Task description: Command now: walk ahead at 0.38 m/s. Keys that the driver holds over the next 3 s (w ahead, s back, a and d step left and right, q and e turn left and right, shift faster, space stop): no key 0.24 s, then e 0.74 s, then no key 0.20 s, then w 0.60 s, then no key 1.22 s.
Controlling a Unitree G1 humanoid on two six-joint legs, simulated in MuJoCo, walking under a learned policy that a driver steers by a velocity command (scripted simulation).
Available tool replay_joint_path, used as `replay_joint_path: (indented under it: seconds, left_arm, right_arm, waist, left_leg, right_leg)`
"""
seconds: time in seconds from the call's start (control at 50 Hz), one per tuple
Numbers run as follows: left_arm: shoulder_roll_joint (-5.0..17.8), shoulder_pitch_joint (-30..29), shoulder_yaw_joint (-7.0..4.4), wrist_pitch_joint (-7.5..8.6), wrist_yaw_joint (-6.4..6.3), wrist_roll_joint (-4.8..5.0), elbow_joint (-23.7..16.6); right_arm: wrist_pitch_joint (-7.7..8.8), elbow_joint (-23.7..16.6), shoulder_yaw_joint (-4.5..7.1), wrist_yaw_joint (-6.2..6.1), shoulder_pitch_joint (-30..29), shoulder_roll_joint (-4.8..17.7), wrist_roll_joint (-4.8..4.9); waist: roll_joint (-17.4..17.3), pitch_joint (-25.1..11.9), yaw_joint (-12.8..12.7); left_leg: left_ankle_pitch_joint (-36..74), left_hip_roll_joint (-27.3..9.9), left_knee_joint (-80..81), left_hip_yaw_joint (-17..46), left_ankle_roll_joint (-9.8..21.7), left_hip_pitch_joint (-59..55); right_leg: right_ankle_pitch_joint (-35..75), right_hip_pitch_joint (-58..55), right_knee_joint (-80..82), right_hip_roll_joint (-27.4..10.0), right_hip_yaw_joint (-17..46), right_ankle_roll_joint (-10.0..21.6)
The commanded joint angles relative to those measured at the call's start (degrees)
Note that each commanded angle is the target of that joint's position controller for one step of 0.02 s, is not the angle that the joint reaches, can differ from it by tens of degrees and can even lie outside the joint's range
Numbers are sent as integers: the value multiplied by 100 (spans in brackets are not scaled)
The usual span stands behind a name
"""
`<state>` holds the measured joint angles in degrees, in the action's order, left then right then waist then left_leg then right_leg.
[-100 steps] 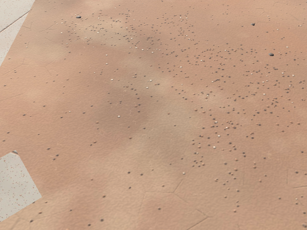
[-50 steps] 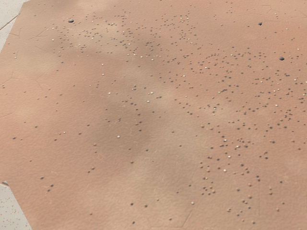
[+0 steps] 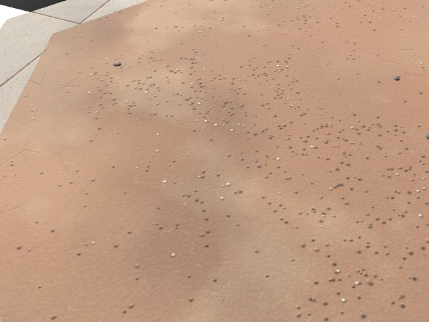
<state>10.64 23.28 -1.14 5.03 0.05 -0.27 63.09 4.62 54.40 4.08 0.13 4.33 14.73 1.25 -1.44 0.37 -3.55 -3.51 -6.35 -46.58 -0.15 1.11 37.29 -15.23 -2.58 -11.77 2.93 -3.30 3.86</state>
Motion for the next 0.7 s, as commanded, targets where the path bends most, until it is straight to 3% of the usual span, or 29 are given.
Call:
replay_joint_path:
  seconds: [0.02,0.06,0.1,0.14,0.16,0.18,0.2,0.22,0.24,0.26,0.28,0.3,0.34,0.36,0.42,0.5,0.58,0.64,0.66,0.68,0.7]
  left_arm:
    - [1029,56,-176,17,-105,0,-238]
    - [1008,257,-184,-35,-116,25,-141]
    - [1042,167,-213,-90,-127,32,-133]
    - [1111,-125,-251,-140,-149,37,-225]
    - [1099,-221,-242,-166,-132,43,-266]
    - [962,-79,-185,-151,-108,-58,-368]
    - [167,1027,35,-126,-48,-48,-219]
    - [477,1190,-44,-75,-12,112,33]
    - [824,445,-146,-59,-7,238,-206]
    - [881,-75,-179,-105,-78,241,-345]
    - [902,-325,-241,-199,-169,191,-379]
    - [801,-212,-259,-322,-219,154,-372]
    - [560,-54,-251,-500,-286,113,-419]
    - [599,-120,-274,-544,-323,101,-508]
    - [786,-537,-350,-664,-337,76,-808]
    - [877,-1029,-439,-737,-282,84,-1133]
    - [826,-1200,-471,-702,-193,115,-1282]
    - [901,-771,-539,-690,-97,78,-1207]
    - [1166,-636,-617,-688,-102,42,-1225]
    - [1779,-603,-723,-700,-191,27,-1379]
    - [1935,-570,-706,-571,-139,-160,-1517]
  right_arm:
    - [77,-546,-77,65,-958,49,-10]
    - [94,-645,-103,121,-1132,48,-7]
    - [109,-664,-57,161,-949,227,2]
    - [140,-395,93,155,-38,589,-57]
    - [151,-172,182,133,634,768,-98]
    - [136,-25,238,85,1280,1092,-242]
    - [87,24,173,82,1377,1206,-353]
    - [46,14,82,128,1436,820,-209]
    - [21,-116,50,122,786,723,-84]
    - [20,-221,-30,94,236,506,-76]
    - [42,-243,-109,75,-65,293,-127]
    - [53,-189,-137,64,-202,236,-223]
    - [40,-123,-104,48,-310,354,-348]
    - [20,-130,-52,-2,-301,522,-363]
    - [-98,-197,69,-200,-176,838,-261]
    - [-268,-273,121,-392,-162,894,-187]
    - [-396,-300,169,-435,-93,987,-124]
    - [-505,-300,165,-408,-95,943,10]
    - [-543,-207,135,-369,181,747,7]
    - [-548,-397,61,-288,178,403,-218]
    - [-491,-729,98,-320,-556,493,-242]
  waist:
    - [509,726,-16]
    - [559,686,-23]
    - [727,455,195]
    - [873,-156,702]
    - [738,-529,1053]
    - [206,-1232,1138]
    - [-1262,-2270,533]
    - [-743,-2798,717]
    - [-564,-1814,683]
    - [-92,-1097,537]
    - [132,-681,402]
    - [-42,-530,209]
    - [-363,-386,11]
    - [-437,-383,2]
    - [-392,-527,144]
    - [-397,-396,228]
    - [-358,-419,256]
    - [-282,-461,-11]
    - [251,-326,-11]
    - [1859,-277,279]
    - [1756,-273,24]
  left_leg:
    - [674,308,1079,-350,-44,-164]
    - [818,445,1409,-375,38,-466]
    - [753,544,1605,-257,228,-813]
    - [662,801,1729,-270,449,-1762]
    - [1268,796,2082,-288,578,-2631]
    - [3350,-98,1612,526,850,-4246]
    - [5052,-1843,1532,2671,2153,-6042]
    - [4084,-1830,1887,3042,2286,-5898]
    - [3020,-1526,2276,2288,2000,-4906]
    - [2215,-1268,2624,1698,1667,-3916]
    - [1817,-1106,2914,1305,1480,-3009]
    - [1516,-934,3096,896,1309,-2275]
    - [1212,-728,3317,423,1280,-1569]
    - [1103,-744,3366,335,1347,-1511]
    - [-144,-1041,3589,456,1471,-1790]
    - [-1007,-1172,3738,336,1335,-2005]
    - [-766,-1185,3451,25,1164,-2395]
    - [-761,-962,2665,-376,705,-2349]
    - [-1081,-608,1723,-755,254,-1927]
    - [-2911,161,-146,-1254,-331,-341]
    - [-3560,747,-1134,-298,-394,257]
  right_leg:
    - [2870,750,509,-1254,501,539]
    - [3509,581,244,-1305,376,486]
    - [4247,218,-184,-1429,365,384]
    - [5237,-124,-1115,-1403,394,217]
    - [5149,-5,-2034,-1159,276,34]
    - [3355,1074,-3428,-854,212,-164]
    - [-1988,2831,-5840,133,253,-529]
    - [-2545,2986,-6688,105,1315,-508]
    - [-2239,3390,-6679,-175,1083,-497]
    - [-1817,3403,-6340,-465,848,-507]
    - [-1539,3130,-5976,-645,808,-539]
    - [-1358,2545,-5607,-796,814,-539]
    - [-1269,2042,-4972,-766,620,-556]
    - [-1267,2079,-4739,-738,527,-572]
    - [-844,2455,-4440,-856,472,-556]
    - [-641,2741,-4160,-889,337,-543]
    - [-689,2453,-3307,-716,55,-448]
    - [147,1567,-1748,-411,-215,-130]
    - [698,1184,-944,-695,467,163]
    - [2608,467,-781,-2142,2528,830]
    - [2649,956,-506,-2551,3365,1656]
